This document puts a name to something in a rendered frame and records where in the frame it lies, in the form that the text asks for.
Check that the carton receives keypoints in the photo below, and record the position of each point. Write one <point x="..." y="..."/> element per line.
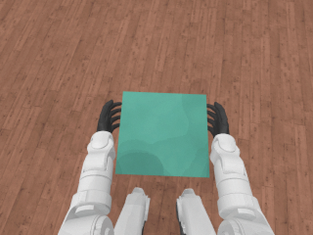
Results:
<point x="163" y="134"/>

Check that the left robot forearm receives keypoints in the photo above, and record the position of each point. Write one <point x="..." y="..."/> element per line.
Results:
<point x="93" y="194"/>

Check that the left robot hand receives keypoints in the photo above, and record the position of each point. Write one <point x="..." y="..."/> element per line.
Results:
<point x="105" y="122"/>

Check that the right robot forearm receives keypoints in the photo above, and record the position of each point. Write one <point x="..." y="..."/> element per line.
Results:
<point x="234" y="192"/>

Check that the right robot hand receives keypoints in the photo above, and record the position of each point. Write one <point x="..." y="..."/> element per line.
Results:
<point x="220" y="123"/>

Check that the robot left upper arm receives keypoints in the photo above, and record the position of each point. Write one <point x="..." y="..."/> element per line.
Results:
<point x="97" y="224"/>

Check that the robot right upper arm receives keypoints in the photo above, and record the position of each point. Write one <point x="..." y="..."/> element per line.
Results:
<point x="238" y="226"/>

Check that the robot right shin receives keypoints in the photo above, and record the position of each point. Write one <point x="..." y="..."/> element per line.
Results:
<point x="187" y="191"/>

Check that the right robot thigh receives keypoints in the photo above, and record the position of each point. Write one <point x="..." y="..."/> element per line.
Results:
<point x="192" y="213"/>

